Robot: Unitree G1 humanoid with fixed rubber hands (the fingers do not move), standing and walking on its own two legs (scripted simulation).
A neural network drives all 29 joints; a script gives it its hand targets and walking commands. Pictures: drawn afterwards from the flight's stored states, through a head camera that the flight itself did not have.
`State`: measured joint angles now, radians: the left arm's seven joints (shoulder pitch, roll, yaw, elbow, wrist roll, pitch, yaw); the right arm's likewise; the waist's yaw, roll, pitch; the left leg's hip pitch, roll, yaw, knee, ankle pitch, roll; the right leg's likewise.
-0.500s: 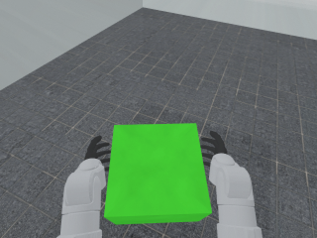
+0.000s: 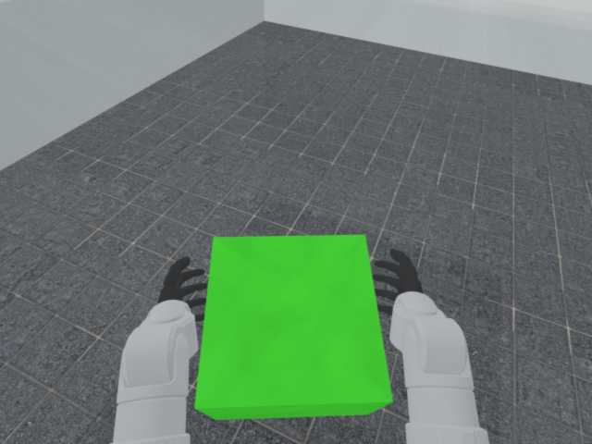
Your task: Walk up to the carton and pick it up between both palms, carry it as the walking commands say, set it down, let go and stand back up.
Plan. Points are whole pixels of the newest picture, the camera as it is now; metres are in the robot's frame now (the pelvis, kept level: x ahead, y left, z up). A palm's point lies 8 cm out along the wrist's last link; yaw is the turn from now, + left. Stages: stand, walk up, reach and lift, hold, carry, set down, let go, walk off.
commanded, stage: carry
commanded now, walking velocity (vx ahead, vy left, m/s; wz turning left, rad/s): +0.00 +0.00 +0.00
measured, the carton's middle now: (291, 326) +0.29 +0.00 -0.02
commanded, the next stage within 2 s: none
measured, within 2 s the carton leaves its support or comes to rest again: neither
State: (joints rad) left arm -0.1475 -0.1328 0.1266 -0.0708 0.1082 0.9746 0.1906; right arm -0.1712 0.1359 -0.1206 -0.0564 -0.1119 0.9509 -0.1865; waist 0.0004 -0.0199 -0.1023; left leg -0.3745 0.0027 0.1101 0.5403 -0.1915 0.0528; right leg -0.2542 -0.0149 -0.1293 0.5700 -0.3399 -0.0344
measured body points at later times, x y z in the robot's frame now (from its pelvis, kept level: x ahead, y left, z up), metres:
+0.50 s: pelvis -0.01 -0.03 -0.01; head -0.02 -0.01 +0.44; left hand +0.26 +0.12 +0.07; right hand +0.26 -0.19 +0.08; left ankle +0.06 +0.09 -0.73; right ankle -0.02 -0.09 -0.73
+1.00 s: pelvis -0.05 -0.08 +0.00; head -0.02 -0.07 +0.45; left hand +0.22 +0.09 +0.07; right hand +0.24 -0.22 +0.08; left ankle +0.00 +0.07 -0.73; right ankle -0.05 -0.20 -0.71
